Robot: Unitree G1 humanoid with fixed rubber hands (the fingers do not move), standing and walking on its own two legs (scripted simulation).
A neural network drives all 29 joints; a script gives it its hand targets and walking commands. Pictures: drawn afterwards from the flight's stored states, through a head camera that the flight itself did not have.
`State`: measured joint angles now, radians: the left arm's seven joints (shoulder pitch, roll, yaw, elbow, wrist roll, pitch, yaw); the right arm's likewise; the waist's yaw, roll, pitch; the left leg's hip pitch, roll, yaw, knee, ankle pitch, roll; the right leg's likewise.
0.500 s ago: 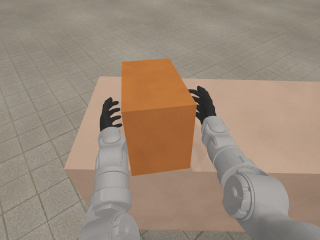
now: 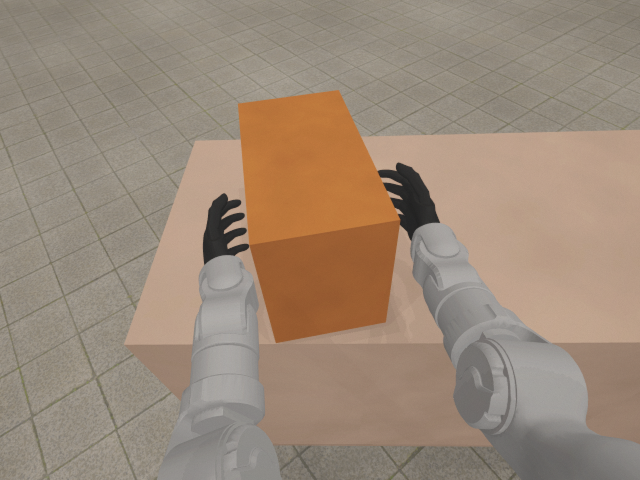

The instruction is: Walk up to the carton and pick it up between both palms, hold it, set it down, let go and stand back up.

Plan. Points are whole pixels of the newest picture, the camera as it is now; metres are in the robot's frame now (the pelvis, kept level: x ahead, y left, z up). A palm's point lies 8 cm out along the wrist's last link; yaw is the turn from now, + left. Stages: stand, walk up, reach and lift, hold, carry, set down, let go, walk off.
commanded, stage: set down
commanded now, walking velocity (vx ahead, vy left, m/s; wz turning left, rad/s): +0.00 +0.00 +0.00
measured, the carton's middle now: (309, 209) +0.51 +0.10 +0.03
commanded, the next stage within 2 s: none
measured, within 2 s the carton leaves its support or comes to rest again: rests again in 0.64 s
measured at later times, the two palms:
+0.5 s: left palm (221, 263) +0.37 +0.19 +0.07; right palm (413, 227) +0.45 -0.05 +0.07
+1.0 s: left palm (213, 261) +0.37 +0.20 +0.07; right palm (407, 225) +0.45 -0.04 +0.07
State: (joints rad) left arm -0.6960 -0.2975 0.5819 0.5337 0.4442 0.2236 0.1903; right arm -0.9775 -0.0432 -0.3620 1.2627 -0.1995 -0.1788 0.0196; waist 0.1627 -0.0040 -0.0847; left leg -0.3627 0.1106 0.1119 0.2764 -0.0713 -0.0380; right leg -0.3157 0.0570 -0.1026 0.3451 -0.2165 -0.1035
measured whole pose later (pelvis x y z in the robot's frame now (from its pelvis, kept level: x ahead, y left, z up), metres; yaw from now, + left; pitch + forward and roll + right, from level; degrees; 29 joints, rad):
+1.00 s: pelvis -0.01 +0.02 +0.00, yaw -4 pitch +17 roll +0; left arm -0.69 -0.30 0.55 0.52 0.44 0.16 0.21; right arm -1.02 -0.06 -0.41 1.28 -0.25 -0.19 0.08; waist 0.20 -0.03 -0.14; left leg -0.51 0.12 0.13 0.28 -0.06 -0.06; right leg -0.46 0.07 -0.05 0.30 -0.15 -0.08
